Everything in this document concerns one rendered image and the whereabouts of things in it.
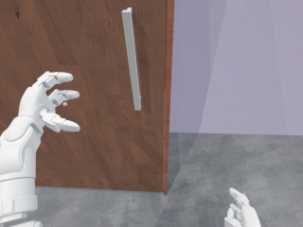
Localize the wardrobe door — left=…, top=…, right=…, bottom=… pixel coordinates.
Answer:
left=0, top=0, right=166, bottom=192

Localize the robot left forearm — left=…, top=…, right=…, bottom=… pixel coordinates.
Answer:
left=0, top=115, right=44, bottom=227

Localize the right robot hand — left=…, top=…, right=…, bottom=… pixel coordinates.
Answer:
left=224, top=187, right=261, bottom=227

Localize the handle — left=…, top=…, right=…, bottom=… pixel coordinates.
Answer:
left=121, top=8, right=141, bottom=111

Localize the left robot hand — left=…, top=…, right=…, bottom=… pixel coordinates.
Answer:
left=18, top=71, right=80, bottom=132

